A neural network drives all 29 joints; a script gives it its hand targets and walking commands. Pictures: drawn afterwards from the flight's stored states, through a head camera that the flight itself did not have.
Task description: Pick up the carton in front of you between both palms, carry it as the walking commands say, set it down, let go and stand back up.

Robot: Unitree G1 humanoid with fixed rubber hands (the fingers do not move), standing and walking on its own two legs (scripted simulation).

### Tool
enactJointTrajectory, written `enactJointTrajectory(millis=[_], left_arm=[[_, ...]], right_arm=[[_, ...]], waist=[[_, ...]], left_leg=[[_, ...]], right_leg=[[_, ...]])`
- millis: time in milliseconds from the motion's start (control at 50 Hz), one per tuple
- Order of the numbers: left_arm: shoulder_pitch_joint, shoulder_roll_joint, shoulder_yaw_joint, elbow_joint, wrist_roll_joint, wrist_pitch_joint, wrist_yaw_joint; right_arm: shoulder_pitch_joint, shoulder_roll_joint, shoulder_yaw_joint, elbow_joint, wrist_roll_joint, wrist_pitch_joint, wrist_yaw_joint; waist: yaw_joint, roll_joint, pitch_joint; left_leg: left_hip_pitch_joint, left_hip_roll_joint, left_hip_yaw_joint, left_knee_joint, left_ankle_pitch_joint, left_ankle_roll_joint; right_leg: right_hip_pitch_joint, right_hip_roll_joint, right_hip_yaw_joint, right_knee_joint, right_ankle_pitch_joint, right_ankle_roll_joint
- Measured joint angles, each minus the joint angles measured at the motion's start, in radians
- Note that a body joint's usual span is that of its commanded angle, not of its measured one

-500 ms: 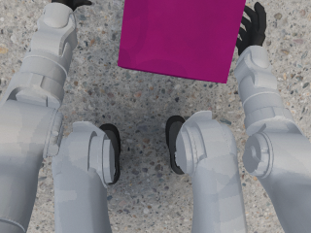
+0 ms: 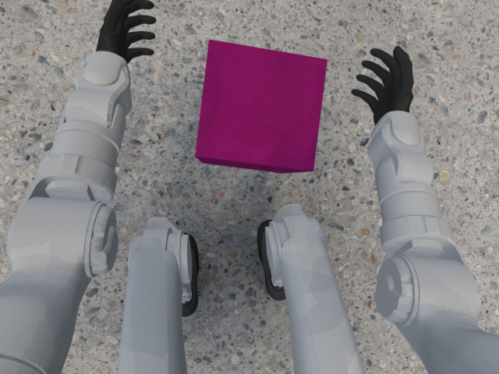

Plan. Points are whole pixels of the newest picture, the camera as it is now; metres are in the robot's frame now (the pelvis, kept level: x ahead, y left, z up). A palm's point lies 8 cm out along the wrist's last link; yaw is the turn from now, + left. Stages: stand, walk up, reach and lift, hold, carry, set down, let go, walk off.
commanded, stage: set down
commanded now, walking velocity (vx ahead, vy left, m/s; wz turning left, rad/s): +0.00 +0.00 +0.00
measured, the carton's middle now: (254, 120) +0.49 -0.07 -0.34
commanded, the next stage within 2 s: let go in 0.52 s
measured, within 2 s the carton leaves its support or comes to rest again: neither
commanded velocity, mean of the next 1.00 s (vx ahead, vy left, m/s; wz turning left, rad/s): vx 0.00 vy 0.00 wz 0.00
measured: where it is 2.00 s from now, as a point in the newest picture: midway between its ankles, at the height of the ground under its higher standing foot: (231, 280)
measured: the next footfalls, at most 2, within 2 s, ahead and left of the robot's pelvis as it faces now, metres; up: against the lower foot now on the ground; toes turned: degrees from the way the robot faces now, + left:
none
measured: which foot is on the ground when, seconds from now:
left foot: down 0.00-1.00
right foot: down 0.00-1.00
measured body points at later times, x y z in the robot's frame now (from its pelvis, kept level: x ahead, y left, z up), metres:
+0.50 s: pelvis +0.02 +0.01 +0.13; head +0.30 +0.01 +0.48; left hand +0.55 +0.14 +0.03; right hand +0.46 -0.25 +0.04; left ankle +0.09 +0.12 -0.43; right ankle +0.11 -0.12 -0.43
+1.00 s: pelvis +0.09 -0.01 +0.26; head +0.27 +0.01 +0.67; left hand +0.42 +0.19 +0.14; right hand +0.37 -0.25 +0.16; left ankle +0.09 +0.12 -0.43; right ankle +0.11 -0.12 -0.43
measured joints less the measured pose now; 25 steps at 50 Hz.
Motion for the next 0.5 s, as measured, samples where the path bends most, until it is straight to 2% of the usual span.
enactJointTrajectory(millis=[220, 500], left_arm=[[0.076, -0.029, 0.014, -0.101, 0.041, 0.054, -0.012], [0.148, -0.063, 0.045, -0.096, 0.080, 0.054, -0.037]], right_arm=[[0.080, 0.002, -0.027, -0.081, -0.012, 0.040, 0.042], [0.152, 0.016, -0.065, -0.069, -0.057, 0.030, 0.087]], waist=[[-0.004, 0.010, -0.066], [-0.006, 0.019, -0.111]], left_leg=[[0.128, -0.004, -0.006, -0.192, 0.038, 0.006], [0.379, -0.007, -0.009, -0.493, 0.116, 0.010]], right_leg=[[0.136, -0.009, 0.002, -0.196, 0.033, 0.003], [0.390, -0.019, 0.009, -0.494, 0.106, 0.002]])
